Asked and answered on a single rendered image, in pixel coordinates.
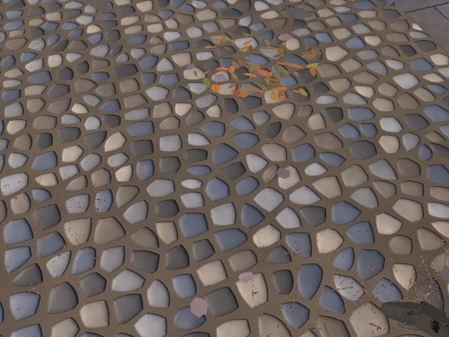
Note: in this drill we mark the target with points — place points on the robot right hand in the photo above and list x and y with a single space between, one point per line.
425 316

